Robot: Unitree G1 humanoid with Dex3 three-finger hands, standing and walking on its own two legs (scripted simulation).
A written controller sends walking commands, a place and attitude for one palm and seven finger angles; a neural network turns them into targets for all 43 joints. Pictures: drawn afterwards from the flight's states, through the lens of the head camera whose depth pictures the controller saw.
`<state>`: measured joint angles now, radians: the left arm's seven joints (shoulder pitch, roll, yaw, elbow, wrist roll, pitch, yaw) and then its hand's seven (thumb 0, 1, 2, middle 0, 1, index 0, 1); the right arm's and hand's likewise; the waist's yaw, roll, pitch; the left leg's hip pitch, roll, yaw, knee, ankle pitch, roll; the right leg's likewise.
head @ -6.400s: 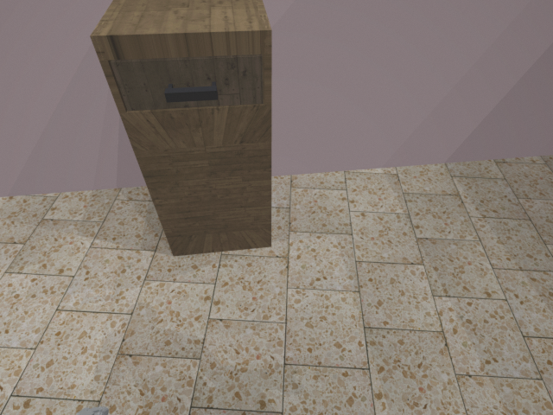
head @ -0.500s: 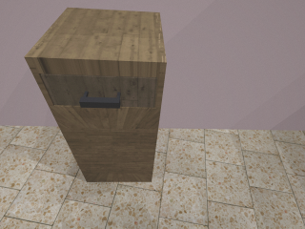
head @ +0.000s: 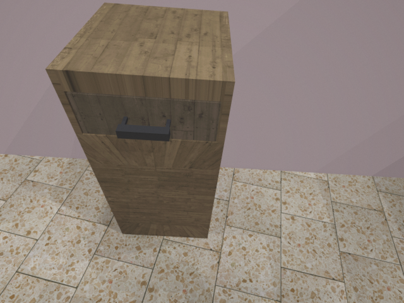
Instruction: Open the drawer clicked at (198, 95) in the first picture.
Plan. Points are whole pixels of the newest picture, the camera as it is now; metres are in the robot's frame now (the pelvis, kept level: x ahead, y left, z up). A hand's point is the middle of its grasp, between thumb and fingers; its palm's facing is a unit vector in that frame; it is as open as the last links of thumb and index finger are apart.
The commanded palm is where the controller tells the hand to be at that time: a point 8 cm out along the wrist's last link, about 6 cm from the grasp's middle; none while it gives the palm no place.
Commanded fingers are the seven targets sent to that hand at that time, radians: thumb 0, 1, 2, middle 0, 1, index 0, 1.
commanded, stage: come to a stop and stand still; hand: left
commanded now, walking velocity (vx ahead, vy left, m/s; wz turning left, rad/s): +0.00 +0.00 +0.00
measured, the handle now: (145, 126) +0.52 +0.18 +0.03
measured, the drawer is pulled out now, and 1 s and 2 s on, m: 0.00 0.00 0.00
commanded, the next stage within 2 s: look again from close up in 0.62 s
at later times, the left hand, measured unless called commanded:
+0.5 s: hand out of the picture -0.08 +0.15 -0.17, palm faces +0.04 -0.99 -0.15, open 7.4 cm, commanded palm none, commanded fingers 0.00 0.90 0.90 -0.20 -0.30 -0.20 -0.30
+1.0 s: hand out of the picture -0.04 +0.16 -0.17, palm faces +0.04 -0.98 -0.21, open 7.4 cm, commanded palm none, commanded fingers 0.00 0.90 0.90 -0.20 -0.30 -0.20 -0.30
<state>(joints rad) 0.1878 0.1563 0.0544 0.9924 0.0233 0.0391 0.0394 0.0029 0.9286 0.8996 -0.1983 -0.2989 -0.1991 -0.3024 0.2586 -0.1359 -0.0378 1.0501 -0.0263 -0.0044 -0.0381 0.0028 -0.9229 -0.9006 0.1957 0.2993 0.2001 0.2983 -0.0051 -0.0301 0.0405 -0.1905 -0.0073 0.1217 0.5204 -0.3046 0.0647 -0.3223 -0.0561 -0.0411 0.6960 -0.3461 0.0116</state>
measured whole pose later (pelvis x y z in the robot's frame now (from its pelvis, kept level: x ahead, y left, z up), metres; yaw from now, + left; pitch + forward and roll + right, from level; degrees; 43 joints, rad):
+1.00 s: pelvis -0.03 -0.01 +0.00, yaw +0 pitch -1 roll +0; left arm 0.36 0.12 0.00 1.08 0.03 -0.02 0.04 0.01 0.90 0.90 -0.20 -0.30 -0.20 -0.30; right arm 0.35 -0.15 0.01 1.06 -0.02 0.00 -0.01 0.01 -0.92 -0.90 0.20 0.30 0.20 0.30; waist -0.01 0.04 -0.03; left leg -0.26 -0.01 0.12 0.52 -0.25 0.05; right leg -0.28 -0.04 -0.05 0.55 -0.25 0.00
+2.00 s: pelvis -0.01 -0.06 -0.04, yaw +2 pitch +8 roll +2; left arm 0.36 0.37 -0.02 -0.09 1.01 -0.01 0.39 0.00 0.31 0.65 -0.26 -0.67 -0.26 -0.67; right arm 0.03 -0.20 0.01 0.53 -0.07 0.09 0.04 0.01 -0.91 -0.90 0.20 0.30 0.20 0.30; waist 0.12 0.03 -0.09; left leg -0.54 0.04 0.07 0.83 -0.41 -0.03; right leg -0.57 -0.01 -0.09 0.88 -0.45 -0.07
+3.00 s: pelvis -0.01 -0.02 +0.01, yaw +1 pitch -1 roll +0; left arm -0.17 0.55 -0.01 0.00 0.86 0.02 -0.10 0.00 -0.49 0.30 -0.32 -1.20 -0.32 -1.20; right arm 0.12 -0.26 0.02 0.63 0.03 0.14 0.01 0.01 -0.91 -0.90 0.20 0.30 0.20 0.30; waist 0.09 0.09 0.02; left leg -0.17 -0.02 0.08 0.38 -0.20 0.04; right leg -0.19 -0.04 -0.07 0.41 -0.21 0.00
